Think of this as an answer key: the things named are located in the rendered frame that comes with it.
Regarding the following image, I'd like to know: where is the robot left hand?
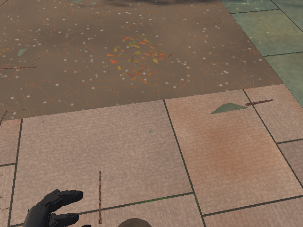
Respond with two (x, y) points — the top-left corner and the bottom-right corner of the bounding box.
(23, 189), (91, 227)

